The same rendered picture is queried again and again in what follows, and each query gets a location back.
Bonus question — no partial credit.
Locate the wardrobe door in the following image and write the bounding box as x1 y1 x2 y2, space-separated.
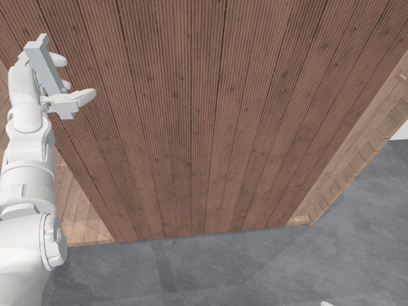
0 0 408 242
292 49 408 217

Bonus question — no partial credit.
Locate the robot left forearm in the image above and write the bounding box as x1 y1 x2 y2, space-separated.
0 103 57 221

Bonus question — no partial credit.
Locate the robot left upper arm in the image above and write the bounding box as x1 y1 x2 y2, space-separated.
0 213 68 306

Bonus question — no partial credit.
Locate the robot left hand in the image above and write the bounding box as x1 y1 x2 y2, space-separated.
8 51 97 114

